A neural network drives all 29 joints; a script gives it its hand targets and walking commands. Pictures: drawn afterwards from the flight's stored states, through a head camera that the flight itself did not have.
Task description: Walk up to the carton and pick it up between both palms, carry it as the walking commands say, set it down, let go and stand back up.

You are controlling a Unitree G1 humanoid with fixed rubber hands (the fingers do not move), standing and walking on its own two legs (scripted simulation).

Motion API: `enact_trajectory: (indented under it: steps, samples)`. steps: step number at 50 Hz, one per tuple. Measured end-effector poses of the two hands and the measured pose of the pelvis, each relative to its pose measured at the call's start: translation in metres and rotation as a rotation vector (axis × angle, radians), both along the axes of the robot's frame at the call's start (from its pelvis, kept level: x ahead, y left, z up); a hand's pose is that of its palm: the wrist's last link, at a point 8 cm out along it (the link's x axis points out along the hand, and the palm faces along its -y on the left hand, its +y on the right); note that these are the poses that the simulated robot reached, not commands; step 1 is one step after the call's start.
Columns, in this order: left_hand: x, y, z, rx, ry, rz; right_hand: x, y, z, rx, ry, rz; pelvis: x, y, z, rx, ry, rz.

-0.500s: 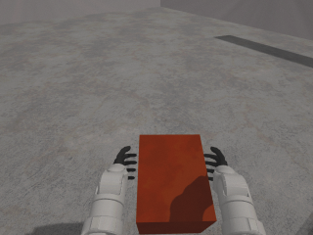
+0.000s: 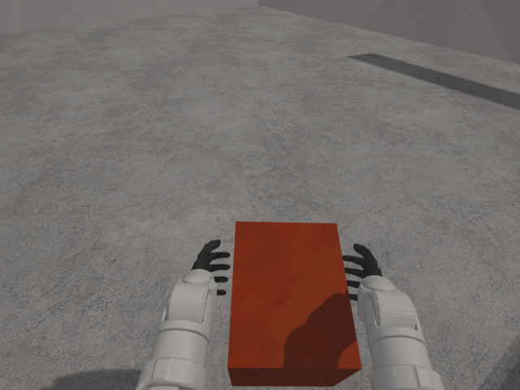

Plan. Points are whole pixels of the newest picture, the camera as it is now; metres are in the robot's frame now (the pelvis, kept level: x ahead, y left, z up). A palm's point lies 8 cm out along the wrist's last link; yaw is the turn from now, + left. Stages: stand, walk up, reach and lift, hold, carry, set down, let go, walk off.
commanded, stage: hold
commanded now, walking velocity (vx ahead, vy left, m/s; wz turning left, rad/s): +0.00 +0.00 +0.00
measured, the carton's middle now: (284, 304) +0.30 -0.01 -0.04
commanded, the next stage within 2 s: carry in 0.80 s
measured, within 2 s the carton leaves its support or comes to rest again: neither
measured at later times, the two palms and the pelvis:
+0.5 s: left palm (204, 283) +0.28 +0.12 +0.05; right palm (374, 286) +0.29 -0.15 +0.04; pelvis +0.00 -0.01 +0.00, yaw +1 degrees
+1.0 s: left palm (202, 272) +0.30 +0.13 +0.05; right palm (365, 270) +0.31 -0.14 +0.05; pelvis +0.01 -0.02 +0.00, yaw +3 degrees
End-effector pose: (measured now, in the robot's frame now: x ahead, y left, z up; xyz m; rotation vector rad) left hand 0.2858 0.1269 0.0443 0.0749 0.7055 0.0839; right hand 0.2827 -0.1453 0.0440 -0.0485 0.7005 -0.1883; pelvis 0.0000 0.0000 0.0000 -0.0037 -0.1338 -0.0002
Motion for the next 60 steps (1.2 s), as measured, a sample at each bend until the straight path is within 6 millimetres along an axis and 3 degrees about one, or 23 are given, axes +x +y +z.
enact_trajectory:
  steps: [29, 44, 52, 60]
  samples:
    - [-0.004, -0.006, 0.001, -0.007, -0.004, 0.03, 0.004, -0.007, 0.0, 0.002, -0.001, 0.03, 0.0, -0.017, 0.0, 0.004, -0.001, 0.015]
    - [-0.001, -0.005, 0.0, 0.005, -0.011, 0.026, 0.008, -0.004, 0.002, -0.021, -0.007, 0.037, 0.003, -0.016, -0.002, -0.003, 0.053, 0.015]
    - [0.022, 0.006, 0.01, 0.014, -0.016, 0.127, 0.04, 0.013, 0.015, -0.012, -0.013, 0.044, 0.015, -0.015, 0.0, -0.01, 0.174, 0.088]
    - [0.062, 0.047, 0.038, 0.018, -0.066, 0.232, 0.1, 0.058, 0.046, 0.026, -0.066, 0.092, 0.066, 0.008, 0.001, -0.001, 0.228, 0.069]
